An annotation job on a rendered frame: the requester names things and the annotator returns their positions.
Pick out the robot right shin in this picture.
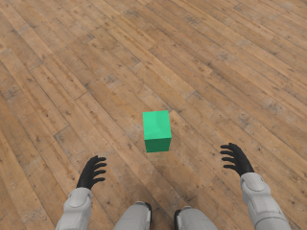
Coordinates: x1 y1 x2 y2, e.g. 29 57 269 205
180 206 192 212

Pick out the left robot forearm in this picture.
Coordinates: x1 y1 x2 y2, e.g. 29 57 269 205
55 187 92 230

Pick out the robot left hand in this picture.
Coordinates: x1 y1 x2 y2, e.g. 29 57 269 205
76 155 107 191

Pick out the left robot thigh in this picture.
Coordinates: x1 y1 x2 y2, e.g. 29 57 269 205
113 204 151 230

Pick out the right robot forearm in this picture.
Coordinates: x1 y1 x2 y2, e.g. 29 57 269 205
240 172 292 230

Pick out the robot right hand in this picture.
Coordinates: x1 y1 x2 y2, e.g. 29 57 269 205
220 142 255 177

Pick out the carton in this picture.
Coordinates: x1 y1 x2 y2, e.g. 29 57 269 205
142 110 172 153

